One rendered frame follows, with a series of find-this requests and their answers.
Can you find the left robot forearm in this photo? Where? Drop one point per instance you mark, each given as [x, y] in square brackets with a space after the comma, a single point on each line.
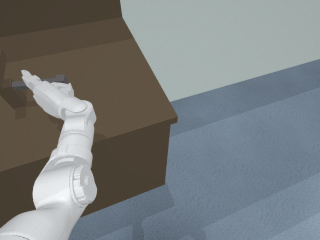
[76, 137]

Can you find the left robot hand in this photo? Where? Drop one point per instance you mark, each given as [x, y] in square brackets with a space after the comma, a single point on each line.
[47, 95]

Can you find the robot left upper arm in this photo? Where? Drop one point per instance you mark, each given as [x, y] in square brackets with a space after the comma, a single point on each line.
[60, 196]

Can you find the tap lever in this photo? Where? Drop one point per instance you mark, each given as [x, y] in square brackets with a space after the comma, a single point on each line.
[60, 78]

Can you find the counter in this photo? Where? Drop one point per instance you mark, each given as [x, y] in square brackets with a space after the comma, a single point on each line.
[89, 42]

